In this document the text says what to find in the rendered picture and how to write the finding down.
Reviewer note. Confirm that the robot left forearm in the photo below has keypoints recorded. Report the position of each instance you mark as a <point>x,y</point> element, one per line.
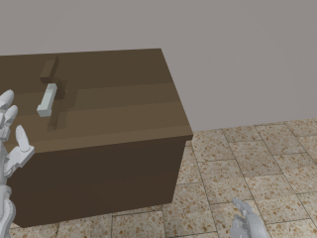
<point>7,211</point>

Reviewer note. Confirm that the tap lever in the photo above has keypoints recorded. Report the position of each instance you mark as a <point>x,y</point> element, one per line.
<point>45,108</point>

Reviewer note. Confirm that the counter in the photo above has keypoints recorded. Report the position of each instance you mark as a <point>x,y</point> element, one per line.
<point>114,141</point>

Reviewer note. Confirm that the robot left hand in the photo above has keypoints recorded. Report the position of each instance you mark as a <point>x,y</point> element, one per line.
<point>20,154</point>

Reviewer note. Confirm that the robot right hand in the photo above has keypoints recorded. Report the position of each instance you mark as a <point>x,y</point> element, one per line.
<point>250,227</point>

